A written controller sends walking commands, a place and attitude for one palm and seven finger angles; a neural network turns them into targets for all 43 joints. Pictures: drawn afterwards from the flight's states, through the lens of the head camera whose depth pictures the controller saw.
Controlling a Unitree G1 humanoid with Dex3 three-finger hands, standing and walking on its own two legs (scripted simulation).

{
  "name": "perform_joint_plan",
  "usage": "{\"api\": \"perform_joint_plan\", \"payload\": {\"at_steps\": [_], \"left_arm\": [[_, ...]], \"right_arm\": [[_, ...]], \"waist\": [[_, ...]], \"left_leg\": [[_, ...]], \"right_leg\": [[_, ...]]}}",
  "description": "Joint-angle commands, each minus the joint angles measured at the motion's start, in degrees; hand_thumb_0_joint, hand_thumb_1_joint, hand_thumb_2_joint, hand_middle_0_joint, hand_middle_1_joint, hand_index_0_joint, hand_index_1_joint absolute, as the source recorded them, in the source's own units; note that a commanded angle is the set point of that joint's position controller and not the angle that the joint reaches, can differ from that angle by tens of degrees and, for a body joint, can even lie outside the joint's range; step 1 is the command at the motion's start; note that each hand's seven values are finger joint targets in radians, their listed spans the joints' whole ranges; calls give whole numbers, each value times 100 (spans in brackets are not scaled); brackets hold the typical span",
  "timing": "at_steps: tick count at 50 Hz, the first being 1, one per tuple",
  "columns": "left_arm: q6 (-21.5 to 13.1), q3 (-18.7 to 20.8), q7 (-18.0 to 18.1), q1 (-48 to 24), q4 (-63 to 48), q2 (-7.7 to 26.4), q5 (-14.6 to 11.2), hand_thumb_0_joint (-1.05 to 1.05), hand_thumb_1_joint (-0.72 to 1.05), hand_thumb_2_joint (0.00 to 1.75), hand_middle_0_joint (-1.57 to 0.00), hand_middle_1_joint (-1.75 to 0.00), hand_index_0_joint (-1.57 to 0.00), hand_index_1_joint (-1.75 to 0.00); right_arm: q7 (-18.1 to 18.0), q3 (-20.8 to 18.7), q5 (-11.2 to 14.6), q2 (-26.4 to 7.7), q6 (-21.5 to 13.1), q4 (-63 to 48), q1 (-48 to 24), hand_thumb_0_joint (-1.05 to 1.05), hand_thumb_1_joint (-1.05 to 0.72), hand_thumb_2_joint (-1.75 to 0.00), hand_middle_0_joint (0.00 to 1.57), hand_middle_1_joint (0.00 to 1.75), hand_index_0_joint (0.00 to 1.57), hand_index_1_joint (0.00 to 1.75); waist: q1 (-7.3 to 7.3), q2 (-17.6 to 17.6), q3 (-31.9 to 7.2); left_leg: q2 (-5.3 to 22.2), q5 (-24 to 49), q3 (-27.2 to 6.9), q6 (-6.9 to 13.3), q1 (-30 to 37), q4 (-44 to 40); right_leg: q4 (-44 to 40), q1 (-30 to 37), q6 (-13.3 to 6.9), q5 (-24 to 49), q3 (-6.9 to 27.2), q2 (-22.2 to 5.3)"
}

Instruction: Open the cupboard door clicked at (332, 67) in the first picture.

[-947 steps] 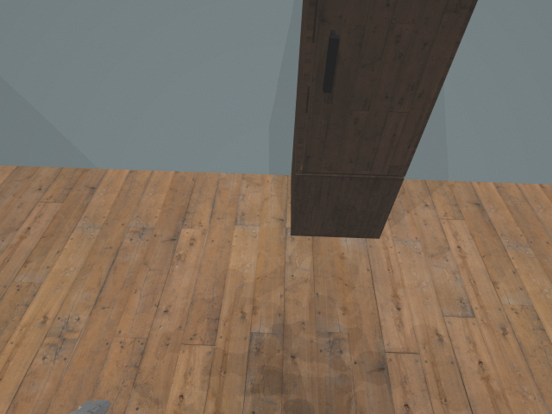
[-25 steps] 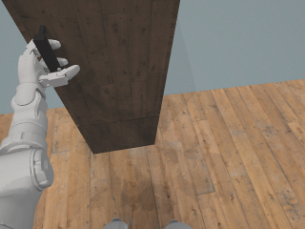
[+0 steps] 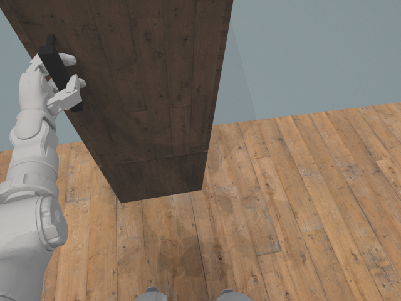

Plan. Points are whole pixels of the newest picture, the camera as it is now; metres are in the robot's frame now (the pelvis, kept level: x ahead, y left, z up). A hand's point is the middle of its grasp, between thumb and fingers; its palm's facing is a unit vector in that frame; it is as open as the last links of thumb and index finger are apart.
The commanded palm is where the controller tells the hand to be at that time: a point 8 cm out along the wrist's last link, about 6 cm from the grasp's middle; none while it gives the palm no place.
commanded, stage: pull the door open along its arc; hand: left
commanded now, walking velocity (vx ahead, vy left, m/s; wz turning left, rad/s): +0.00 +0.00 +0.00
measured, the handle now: (64, 75) +0.55 +0.24 +0.11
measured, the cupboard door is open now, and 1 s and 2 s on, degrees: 0 47 44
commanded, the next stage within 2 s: open thumb and fingers to let go in 0.84 s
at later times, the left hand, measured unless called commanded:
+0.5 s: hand (100, 141) +0.38 +0.15 +0.12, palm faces +0.31 -0.94 +0.10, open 6.3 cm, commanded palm +0.31 +0.18 +0.11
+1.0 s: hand (167, 181) +0.30 +0.04 +0.12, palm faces +0.42 -0.91 -0.05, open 6.1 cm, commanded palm +0.25 +0.09 +0.11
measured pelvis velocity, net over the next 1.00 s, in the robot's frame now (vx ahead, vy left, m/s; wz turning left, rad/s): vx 0.01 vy -0.04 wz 0.08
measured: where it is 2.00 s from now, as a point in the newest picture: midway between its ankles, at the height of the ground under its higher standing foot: outside the picture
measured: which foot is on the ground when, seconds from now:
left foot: down 0.00-1.00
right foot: down 0.00-1.00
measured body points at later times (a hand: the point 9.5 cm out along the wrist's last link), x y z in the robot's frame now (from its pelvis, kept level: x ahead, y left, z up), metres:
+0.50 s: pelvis +0.02 +0.00 +0.01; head +0.04 +0.00 +0.46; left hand +0.36 +0.20 +0.11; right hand +0.16 -0.23 -0.09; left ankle +0.02 +0.10 -0.70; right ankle -0.02 -0.11 -0.70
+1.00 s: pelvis +0.01 -0.04 +0.02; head -0.01 -0.07 +0.47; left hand +0.27 +0.09 +0.12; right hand +0.21 -0.23 -0.08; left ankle +0.02 +0.10 -0.70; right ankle -0.02 -0.11 -0.70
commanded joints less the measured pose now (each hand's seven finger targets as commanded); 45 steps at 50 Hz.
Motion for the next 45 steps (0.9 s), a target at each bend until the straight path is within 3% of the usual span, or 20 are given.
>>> {"api": "perform_joint_plan", "payload": {"at_steps": [1, 4, 6, 8, 13, 16, 17, 18, 19, 23, 24, 27, 28, 29, 32, 33, 34, 37, 41, 45], "left_arm": [[-422, 211, -70, -1928, -1617, 1352, -208, 0, 90, 90, -40, -135, -40, -135], [-342, 207, -102, -1198, -1815, 1166, -325, 0, 90, 90, -40, -135, -40, -135], [-259, 129, -118, -746, -2216, 970, -415, 0, 90, 90, -40, -135, -40, -135], [-165, 63, -92, -220, -2612, 770, -507, 0, 90, 90, -40, -135, -40, -135], [99, -323, 43, 1353, -4218, 31, -727, 0, 90, 90, -40, -135, -40, -135], [261, -625, 230, 2009, -5084, -444, -768, 0, 90, 90, -40, -135, -40, -135], [373, 44, 1064, 1875, -5534, -691, -1074, 0, 90, 90, -40, -135, -40, -135], [501, -492, 1503, 2195, -5620, -1161, -889, 0, 90, 90, -40, -135, -40, -135], [594, -575, 1875, 2258, -5813, -1325, -751, 0, 90, 90, -40, -135, -40, -135], [897, -1395, 3079, 2682, -6785, -2198, -103, 0, 90, 90, -40, -135, -40, -135], [1016, -1602, 3366, 2855, -7018, -2460, 58, 0, 90, 90, -40, -135, -40, -135], [1426, -2335, 4119, 3233, -7534, -3188, 515, 0, 90, 90, -40, -135, -40, -135], [1575, -2474, 4335, 3459, -7479, -3267, 715, 0, 90, 90, -40, -135, -40, -135], [1684, -2728, 4490, 3480, -7648, -3463, 866, 0, 90, 90, -40, -135, -40, -135], [1883, -3213, 4715, 3657, -7779, -3807, 1185, 0, 90, 90, -40, -135, -40, -135], [1915, -3364, 4739, 3685, -7777, -3896, 1270, 0, 90, 90, -40, -135, -40, -135], [1934, -3534, 4727, 3788, -7970, -4057, 1258, 0, 90, 90, -40, -135, -40, -135], [2033, -3720, 4637, 4404, -8204, -4285, 1022, 0, 90, 90, -40, -135, -40, -135], [2196, -4015, 4546, 4996, -8432, -4566, 904, 0, 90, 90, -40, -135, -40, -135], [2282, -3683, 4717, 4310, -8210, -4284, 862, 0, 90, 90, -40, -135, -40, -135]], "right_arm": [[-56, -365, 26, -970, -74, -521, 646, 0, -90, -90, 20, 30, 20, 30], [-41, -371, 63, -945, -41, -652, 540, 0, -90, -90, 20, 30, 20, 30], [-27, -380, 104, -912, -44, -780, 395, 0, -90, -90, 20, 30, 20, 30], [-14, -401, 132, -890, -49, -869, 303, 0, -90, -90, 20, 30, 20, 30], [68, -429, 209, -766, -193, -1101, -63, 0, -90, -90, 20, 30, 20, 30], [110, -425, 240, -685, -299, -1174, -339, 0, -90, -90, 20, 30, 20, 30], [120, -399, 205, -490, -396, -1206, -657, 0, -90, -90, 20, 30, 20, 30], [150, -359, 162, -504, -467, -1166, -737, 0, -90, -90, 20, 30, 20, 30], [183, -380, 123, -507, -503, -1135, -778, 0, -90, -90, 20, 30, 20, 30], [263, -363, -75, -393, -451, -1174, -1124, 0, -90, -90, 20, 30, 20, 30], [281, -367, -118, -330, -423, -1212, -1252, 0, -90, -90, 20, 30, 20, 30], [310, -316, -231, -221, -286, -1265, -1548, 0, -90, -90, 20, 30, 20, 30], [303, -324, -281, -217, -230, -1242, -1591, 0, -90, -90, 20, 30, 20, 30], [299, -308, -303, -191, -168, -1283, -1695, 0, -90, -90, 20, 30, 20, 30], [259, -295, -335, -103, 4, -1290, -1874, 0, -90, -90, 20, 30, 20, 30], [236, -292, -357, -90, 39, -1274, -1893, 0, -90, -90, 20, 30, 20, 30], [237, -280, -341, -39, 68, -1317, -2015, 0, -90, -90, 20, 30, 20, 30], [239, -217, -303, 53, 137, -1347, -2247, 0, -90, -90, 20, 30, 20, 30], [310, -145, -274, 127, 147, -1345, -2512, 0, -90, -90, 20, 30, 20, 30], [256, -114, -304, 122, 119, -1214, -2687, 0, -90, -90, 20, 30, 20, 30]], "waist": [[206, 515, -2546], [336, 219, -2380], [433, 369, -2314], [497, 145, -2269], [722, 182, -2238], [761, 272, -1939], [1200, 166, -1808], [1005, 20, -1528], [940, -81, -1525], [930, -281, -1631], [976, -121, -1714], [941, -114, -1493], [905, -419, -1358], [880, -378, -1300], [822, -450, -1102], [764, -640, -1016], [827, -459, -1075], [919, -455, -1011], [985, -375, -701], [959, -571, -496]], "left_leg": [[-160, 2186, -256, 95, 2194, -443], [-167, 2283, -210, 110, 2071, -517], [-193, 2271, -130, 117, 2111, -573], [-191, 2405, -131, 129, 2157, -622], [-166, 3062, -84, 110, 2506, -750], [-138, 3112, -97, 61, 2684, -854], [-200, 2908, -86, -1, 2453, -927], [-183, 2679, -106, -19, 2425, -988], [-184, 2549, -122, -29, 2432, -1006], [-168, 2682, -141, -57, 2610, -1005], [-173, 2697, -112, -67, 2694, -1005], [-162, 2554, -158, -113, 2754, -1055], [-150, 2374, -190, -102, 2651, -1061], [-159, 2234, -187, -104, 2651, -1095], [-185, 2078, -188, -99, 2711, -1081], [-182, 2014, -214, -83, 2719, -1071], [-194, 2005, -190, -83, 2789, -1080], [-246, 1916, -177, -94, 2863, -1083], [-273, 1731, -196, -105, 2879, -1030], [-361, 1427, -220, -98, 2759, -963]], "right_leg": [[-497, 798, 24, 2325, 137, 111], [-522, 1057, 18, 2539, 116, 123], [-572, 1177, 18, 2615, 138, 115], [-597, 1336, 5, 2742, 111, 122], [-626, 1700, 6, 3229, 61, 89], [-679, 1600, 27, 3109, -1, 72], [-739, 1688, 16, 2856, -93, 84], [-742, 1649, 17, 2682, -146, 97], [-737, 1610, 29, 2603, -165, 68], [-688, 1832, 5, 2620, -150, -19], [-677, 1882, -5, 2641, -133, -52], [-741, 1896, -44, 2445, -178, -110], [-812, 1918, -45, 2329, -178, -122], [-839, 1900, -55, 2252, -169, -150], [-971, 1935, -98, 2217, -124, -187], [-1037, 1921, -93, 2187, -109, -194], [-1038, 1966, -101, 2225, -86, -205], [-1173, 2201, -81, 2430, -64, -265], [-1346, 2209, -60, 2405, -12, -348], [-1568, 2037, 3, 2019, 149, -442]]}}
